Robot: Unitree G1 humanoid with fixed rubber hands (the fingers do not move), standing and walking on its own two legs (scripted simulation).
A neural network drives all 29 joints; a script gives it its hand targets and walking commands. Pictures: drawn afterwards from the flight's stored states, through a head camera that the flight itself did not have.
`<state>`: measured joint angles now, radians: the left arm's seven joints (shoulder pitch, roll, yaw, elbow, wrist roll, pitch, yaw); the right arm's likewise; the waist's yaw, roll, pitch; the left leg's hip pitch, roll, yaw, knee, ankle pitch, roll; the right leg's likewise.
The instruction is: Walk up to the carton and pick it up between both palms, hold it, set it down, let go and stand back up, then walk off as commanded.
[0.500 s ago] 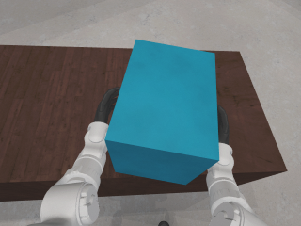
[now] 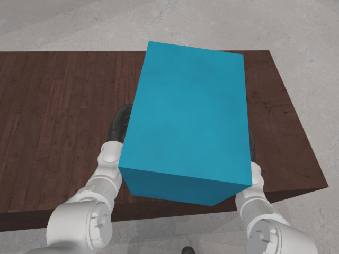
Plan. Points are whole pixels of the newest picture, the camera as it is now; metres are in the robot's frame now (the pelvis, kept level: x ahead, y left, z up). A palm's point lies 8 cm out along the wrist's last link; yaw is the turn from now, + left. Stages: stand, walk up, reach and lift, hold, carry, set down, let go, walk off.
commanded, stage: set down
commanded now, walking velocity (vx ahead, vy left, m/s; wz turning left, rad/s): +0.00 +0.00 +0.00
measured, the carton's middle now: (183, 130) +0.43 -0.05 -0.03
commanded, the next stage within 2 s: none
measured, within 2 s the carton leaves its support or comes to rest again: neither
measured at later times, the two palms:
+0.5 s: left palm (103, 138) +0.41 +0.15 -0.03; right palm (244, 158) +0.35 -0.20 -0.03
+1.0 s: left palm (96, 171) +0.33 +0.16 -0.03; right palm (267, 190) +0.27 -0.25 -0.05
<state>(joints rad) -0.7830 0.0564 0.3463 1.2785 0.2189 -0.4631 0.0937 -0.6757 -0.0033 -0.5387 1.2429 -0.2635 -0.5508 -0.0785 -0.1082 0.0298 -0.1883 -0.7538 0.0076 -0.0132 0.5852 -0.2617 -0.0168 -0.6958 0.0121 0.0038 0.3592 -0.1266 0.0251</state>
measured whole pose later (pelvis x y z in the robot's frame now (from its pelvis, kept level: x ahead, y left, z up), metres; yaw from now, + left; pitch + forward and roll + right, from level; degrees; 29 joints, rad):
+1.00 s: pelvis -0.06 -0.01 -0.01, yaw +1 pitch +25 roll -2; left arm -0.65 0.17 0.05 1.28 -0.20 -0.55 0.02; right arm -0.57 -0.17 -0.19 1.27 0.13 -0.50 -0.08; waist -0.08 0.06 -0.22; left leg -0.82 0.00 0.00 0.60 -0.21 0.02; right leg -0.81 0.00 0.00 0.49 -0.11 0.03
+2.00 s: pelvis -0.05 -0.03 -0.01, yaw +2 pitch +13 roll +0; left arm -0.21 0.23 0.04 0.89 -0.26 -0.41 -0.09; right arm -0.07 -0.08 -0.02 0.82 0.20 -0.49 -0.18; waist -0.03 0.01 -0.16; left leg -0.59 0.00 0.00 0.64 -0.27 0.00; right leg -0.62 0.00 0.00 0.60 -0.20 0.01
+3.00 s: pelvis -0.01 -0.04 +0.00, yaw +2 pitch +3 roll +1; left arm 0.15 0.28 -0.02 0.64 -0.27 -0.27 -0.10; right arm 0.22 -0.07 -0.02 0.71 0.16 -0.44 -0.11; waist 0.00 -0.01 -0.01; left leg -0.27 0.00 0.00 0.54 -0.31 -0.01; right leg -0.33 0.00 0.00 0.57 -0.28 -0.01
